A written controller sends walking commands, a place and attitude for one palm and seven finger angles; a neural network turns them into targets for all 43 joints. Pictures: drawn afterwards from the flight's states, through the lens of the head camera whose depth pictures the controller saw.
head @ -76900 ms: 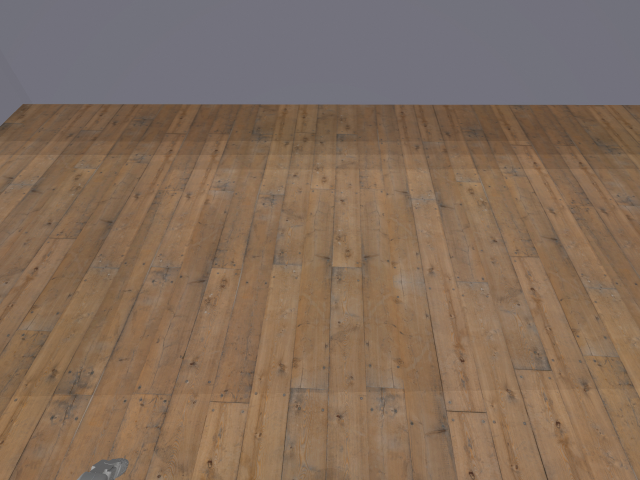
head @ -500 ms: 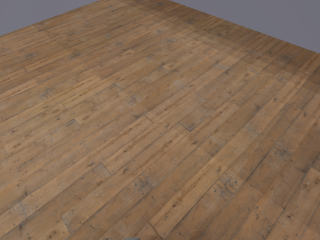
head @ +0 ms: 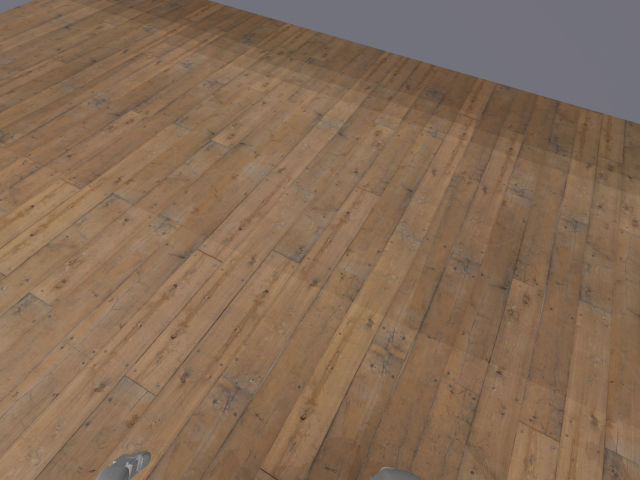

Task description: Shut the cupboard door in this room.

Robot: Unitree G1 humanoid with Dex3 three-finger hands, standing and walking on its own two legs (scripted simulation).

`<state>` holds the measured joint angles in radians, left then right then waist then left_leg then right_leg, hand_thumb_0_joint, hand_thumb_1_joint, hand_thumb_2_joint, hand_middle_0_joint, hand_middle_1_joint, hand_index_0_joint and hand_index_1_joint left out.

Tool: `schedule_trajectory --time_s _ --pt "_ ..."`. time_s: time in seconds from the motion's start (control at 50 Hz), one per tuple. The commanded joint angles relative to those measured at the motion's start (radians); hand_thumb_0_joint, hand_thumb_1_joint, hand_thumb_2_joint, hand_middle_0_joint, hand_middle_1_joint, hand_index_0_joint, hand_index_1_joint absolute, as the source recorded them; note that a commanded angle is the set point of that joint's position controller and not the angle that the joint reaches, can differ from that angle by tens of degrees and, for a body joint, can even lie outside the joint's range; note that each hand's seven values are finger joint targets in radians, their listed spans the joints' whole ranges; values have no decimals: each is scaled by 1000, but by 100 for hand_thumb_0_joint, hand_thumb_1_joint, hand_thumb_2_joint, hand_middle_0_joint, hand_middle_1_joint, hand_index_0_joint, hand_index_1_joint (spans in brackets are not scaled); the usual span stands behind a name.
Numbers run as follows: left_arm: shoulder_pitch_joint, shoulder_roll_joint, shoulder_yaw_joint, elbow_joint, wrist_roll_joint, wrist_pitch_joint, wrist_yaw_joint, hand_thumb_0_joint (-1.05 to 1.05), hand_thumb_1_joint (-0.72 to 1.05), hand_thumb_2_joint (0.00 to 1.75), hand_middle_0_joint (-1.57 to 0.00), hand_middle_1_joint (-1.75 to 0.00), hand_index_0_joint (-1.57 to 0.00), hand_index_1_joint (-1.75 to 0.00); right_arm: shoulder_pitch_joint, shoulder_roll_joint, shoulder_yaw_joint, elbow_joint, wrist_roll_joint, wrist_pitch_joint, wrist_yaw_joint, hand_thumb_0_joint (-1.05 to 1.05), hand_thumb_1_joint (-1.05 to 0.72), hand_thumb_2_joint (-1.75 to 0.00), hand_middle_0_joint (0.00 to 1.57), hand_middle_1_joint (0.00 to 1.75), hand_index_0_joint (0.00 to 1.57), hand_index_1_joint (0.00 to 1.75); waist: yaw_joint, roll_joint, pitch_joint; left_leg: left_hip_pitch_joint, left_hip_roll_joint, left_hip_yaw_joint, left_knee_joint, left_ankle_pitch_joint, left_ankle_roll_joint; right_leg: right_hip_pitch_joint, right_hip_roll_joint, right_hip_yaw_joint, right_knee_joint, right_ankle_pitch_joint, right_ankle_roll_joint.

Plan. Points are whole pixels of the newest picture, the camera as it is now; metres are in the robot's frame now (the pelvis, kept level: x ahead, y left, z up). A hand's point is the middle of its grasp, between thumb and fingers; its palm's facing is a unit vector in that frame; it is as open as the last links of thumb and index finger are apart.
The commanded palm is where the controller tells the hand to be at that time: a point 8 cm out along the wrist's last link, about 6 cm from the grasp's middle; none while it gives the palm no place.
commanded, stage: turn to face it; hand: left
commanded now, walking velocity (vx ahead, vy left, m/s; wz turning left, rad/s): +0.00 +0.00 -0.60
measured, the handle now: out of the picture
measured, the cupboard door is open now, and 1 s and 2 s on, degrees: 27 27 27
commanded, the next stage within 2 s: none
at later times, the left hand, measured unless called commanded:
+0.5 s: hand out of the picture +0.14 +0.17 -0.19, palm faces -0.24 -0.95 -0.18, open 7.4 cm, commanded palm none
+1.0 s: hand (256, 433) +0.20 +0.10 -0.16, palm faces -0.54 -0.79 -0.27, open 7.4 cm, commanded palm none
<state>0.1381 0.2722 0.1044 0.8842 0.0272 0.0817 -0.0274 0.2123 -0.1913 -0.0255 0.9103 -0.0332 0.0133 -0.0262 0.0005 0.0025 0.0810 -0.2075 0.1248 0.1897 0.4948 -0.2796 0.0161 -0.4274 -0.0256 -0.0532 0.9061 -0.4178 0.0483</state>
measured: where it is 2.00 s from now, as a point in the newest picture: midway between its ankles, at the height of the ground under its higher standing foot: outside the picture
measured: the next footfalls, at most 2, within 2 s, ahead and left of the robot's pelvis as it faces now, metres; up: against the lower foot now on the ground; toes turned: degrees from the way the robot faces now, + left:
right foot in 0.14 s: +0.02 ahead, -0.15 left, +0.00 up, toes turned -10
left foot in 0.48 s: +0.11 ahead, +0.10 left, +0.00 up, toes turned -13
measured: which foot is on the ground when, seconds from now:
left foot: down 0.00-0.14, up 0.16-0.46, down 0.48-0.90, up 0.92-1.00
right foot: up 0.00-0.12, down 0.14-0.48, up 0.50-0.88, down 0.90-1.00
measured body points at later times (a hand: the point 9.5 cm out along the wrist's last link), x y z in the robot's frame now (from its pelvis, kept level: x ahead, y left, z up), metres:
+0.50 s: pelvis +0.01 +0.01 -0.02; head +0.06 +0.02 +0.43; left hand +0.15 +0.22 -0.18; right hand +0.03 -0.27 -0.14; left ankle +0.07 +0.11 -0.75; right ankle -0.02 -0.14 -0.74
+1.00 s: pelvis -0.01 -0.01 -0.02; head +0.02 -0.05 +0.43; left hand +0.23 +0.14 -0.14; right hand -0.12 -0.26 -0.17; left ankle +0.06 +0.10 -0.69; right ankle -0.09 -0.10 -0.74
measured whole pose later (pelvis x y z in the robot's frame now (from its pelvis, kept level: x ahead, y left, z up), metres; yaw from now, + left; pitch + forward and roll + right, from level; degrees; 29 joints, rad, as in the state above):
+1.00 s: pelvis -0.01 -0.01 -0.02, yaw -35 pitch +1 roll -1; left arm 0.15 0.21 0.07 0.87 0.03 0.04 -0.01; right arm 0.22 -0.27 -0.07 0.93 -0.02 0.07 -0.02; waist -0.02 0.06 0.08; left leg -0.49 0.12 0.08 1.03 -0.47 -0.07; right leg -0.27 0.00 -0.03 0.58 -0.33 0.00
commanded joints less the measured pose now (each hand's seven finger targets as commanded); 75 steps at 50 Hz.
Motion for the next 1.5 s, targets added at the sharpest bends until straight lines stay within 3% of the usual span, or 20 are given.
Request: schedule_trajectory --time_s 0.0,0.08,0.12,0.14,0.24,0.42,0.46,0.48,0.58,0.82,0.84,0.88,0.94,1.0,1.18,1.2,1.22,1.24,1.34,1.48 --pt "-51 21 -11 -106 -3 -24 -9 0 90 90 -20 -30 -20 -30 59 -223 -67 -39 -2 -13 -6 0 -90 -90 20 30 20 30 -38 207 -101 125 243 -120 -88 538 114 16 11 -37 -115 -4 -17" --pt "82 75 0 -78 -1 -44 -2 0 90 90 -20 -30 -20 -30 10 -236 -75 -57 12 -7 6 0 -90 -90 20 30 20 30 39 120 -150 11 198 -35 124 400 18 291 5 -28 -451 263 -55" --pt "181 238 27 -44 2 -64 20 0 90 90 -20 -30 -20 -30 -43 -127 -48 -128 20 3 14 0 -90 -90 20 30 20 30 86 -284 -147 -399 -41 -7 535 -368 -90 477 -361 426 -551 796 -238" --pt "192 250 25 -50 -7 -57 29 0 90 90 -20 -30 -20 -30 -70 -136 -43 -141 18 17 4 0 -90 -90 20 30 20 30 91 -196 -141 -434 -31 -145 653 -357 -83 438 -373 417 -535 818 -279" --pt "18 150 7 -100 -2 -60 40 0 90 90 -20 -30 -20 -30 -29 -141 -45 -93 17 19 7 0 -90 -90 20 30 20 30 -1 -158 -128 -349 -24 -171 619 -142 -107 284 -212 264 -525 633 -230" --pt "-23 149 19 -98 -4 -39 26 0 90 90 -20 -30 -20 -30 100 -136 -44 -76 26 -10 -3 0 -90 -90 20 30 20 30 -58 -138 -131 14 -92 -139 -2 41 -82 79 -128 349 -431 357 -151" --pt "42 36 -4 -124 -20 -28 12 0 90 90 -20 -30 -20 -30 125 -306 -70 -87 3 -23 -12 0 -90 -90 20 30 20 30 -44 344 -144 148 301 -547 -242 51 73 -165 93 111 -60 -157 -33" --pt "16 72 -3 -136 -8 -29 10 0 90 90 -20 -30 -20 -30 119 -315 -68 -99 2 -22 -15 0 -90 -90 20 30 20 30 -55 281 -132 78 386 -593 -236 87 145 -160 42 109 130 -204 -26" --pt "31 47 11 -74 -5 -17 -16 0 90 90 -20 -30 -20 -30 -12 -210 -43 -114 3 -24 -22 0 -90 -90 20 30 20 30 5 170 -101 46 213 -229 -175 304 107 -127 -11 52 273 -23 9" --pt "28 32 -4 -82 -6 -32 -10 0 90 90 -20 -30 -20 -30 51 -246 -79 -44 6 -8 1 0 -90 -90 20 30 20 30 -12 178 -153 41 244 -78 -13 324 64 177 29 -62 -344 109 -33" --pt "88 61 4 -64 -4 -38 -6 0 90 90 -20 -30 -20 -30 28 -242 -81 -51 12 -5 6 0 -90 -90 20 30 20 30 22 132 -170 -29 210 -36 74 242 18 289 12 -38 -461 213 -49" --pt "155 232 31 -46 6 -57 19 0 90 90 -20 -30 -20 -30 -38 -119 -53 -126 16 7 19 0 -90 -90 20 30 20 30 73 -307 -105 -421 -20 1 485 -345 -93 393 -354 454 -622 509 -218" --pt "78 185 22 -59 -4 -57 38 0 90 90 -20 -30 -20 -30 -82 -160 -54 -125 16 17 1 0 -90 -90 20 30 20 30 40 -304 -74 -511 -2 -200 684 -222 -89 333 -286 403 -596 486 -253" --pt "4 144 8 -86 -2 -61 37 0 90 90 -20 -30 -20 -30 -16 -147 -52 -85 15 14 11 0 -90 -90 20 30 20 30 -15 -187 -126 -376 -16 -162 599 -110 -107 294 -200 255 -540 548 -219" --pt "-11 152 21 -74 -4 -45 31 0 90 90 -20 -30 -20 -30 56 -137 -47 -85 28 -8 -3 0 -90 -90 20 30 20 30 -42 -153 -124 -43 -88 -145 13 32 -86 148 -141 368 -417 484 -163" --pt "2 111 12 -85 -14 -38 29 0 90 90 -20 -30 -20 -30 95 -190 -50 -75 21 -20 -7 0 -90 -90 20 30 20 30 -51 -2 -158 76 -1 -230 -140 95 -59 74 -53 295 -319 365 -107" --pt "57 45 0 -100 -23 -33 19 0 90 90 -20 -30 -20 -30 112 -292 -66 -80 5 -27 -9 0 -90 -90 20 30 20 30 -34 304 -187 196 256 -486 -181 275 45 -102 85 152 -103 -38 -41" --pt "35 70 -2 -105 -11 -34 17 0 90 90 -20 -30 -20 -30 128 -309 -67 -86 2 -23 -16 0 -90 -90 20 30 20 30 -53 296 -178 151 372 -550 -188 347 133 -126 65 109 126 -223 -24" --pt "-8 50 3 -79 -8 -22 -7 0 90 90 -20 -30 -20 -30 32 -214 -45 -104 -1 -26 -24 0 -90 -90 20 30 20 30 -16 145 -120 126 224 -238 -125 568 116 -137 -7 70 267 -56 13" --pt "-68 23 -8 -97 -4 -17 -16 0 90 90 -20 -30 -20 -30 88 -221 -60 -54 2 -18 -13 0 -90 -90 20 30 20 30 -48 206 -127 165 236 -113 -104 558 111 -50 -6 -13 15 -25 3"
